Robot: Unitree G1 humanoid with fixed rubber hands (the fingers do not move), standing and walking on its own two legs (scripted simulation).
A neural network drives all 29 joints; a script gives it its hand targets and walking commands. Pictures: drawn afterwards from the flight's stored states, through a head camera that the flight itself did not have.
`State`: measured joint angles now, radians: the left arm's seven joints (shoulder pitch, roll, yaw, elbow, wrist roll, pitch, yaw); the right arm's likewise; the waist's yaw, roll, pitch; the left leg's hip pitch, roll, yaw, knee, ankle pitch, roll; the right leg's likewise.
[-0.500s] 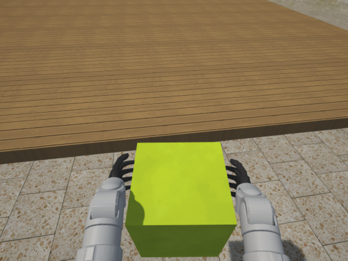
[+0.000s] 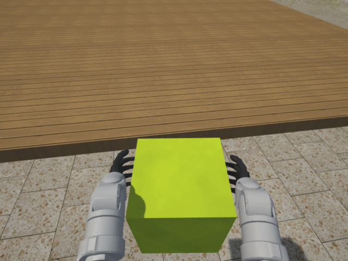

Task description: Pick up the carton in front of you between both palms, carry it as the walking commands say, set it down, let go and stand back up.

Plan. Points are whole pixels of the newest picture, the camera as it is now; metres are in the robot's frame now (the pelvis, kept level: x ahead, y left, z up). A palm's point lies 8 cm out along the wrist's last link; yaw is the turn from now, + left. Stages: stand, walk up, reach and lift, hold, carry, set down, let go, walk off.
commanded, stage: hold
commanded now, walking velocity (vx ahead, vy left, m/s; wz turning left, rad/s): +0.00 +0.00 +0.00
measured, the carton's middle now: (179, 197) +0.30 +0.00 -0.02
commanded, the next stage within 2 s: carry in 0.46 s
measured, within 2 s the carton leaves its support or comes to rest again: neither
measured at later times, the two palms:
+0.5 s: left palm (117, 178) +0.30 +0.15 +0.05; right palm (241, 184) +0.29 -0.15 +0.05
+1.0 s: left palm (125, 133) +0.43 +0.16 +0.08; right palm (231, 136) +0.43 -0.14 +0.08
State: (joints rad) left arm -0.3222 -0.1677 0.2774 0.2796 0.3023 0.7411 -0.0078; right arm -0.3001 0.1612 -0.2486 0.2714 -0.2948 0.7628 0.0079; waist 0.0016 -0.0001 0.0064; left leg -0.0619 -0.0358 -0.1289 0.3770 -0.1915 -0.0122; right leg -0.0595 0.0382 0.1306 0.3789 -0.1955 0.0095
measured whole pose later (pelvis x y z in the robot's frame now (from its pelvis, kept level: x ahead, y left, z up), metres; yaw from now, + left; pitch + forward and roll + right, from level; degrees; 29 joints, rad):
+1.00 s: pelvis +0.17 +0.01 +0.00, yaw +2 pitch +6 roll +0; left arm -0.15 -0.13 0.07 -0.29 0.11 1.16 0.09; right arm -0.10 0.13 -0.12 -0.34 -0.09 1.20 -0.10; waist 0.00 -0.01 -0.15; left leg -0.41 0.05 0.09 0.93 -0.50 0.01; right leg -0.23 -0.02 -0.18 0.43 -0.30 -0.04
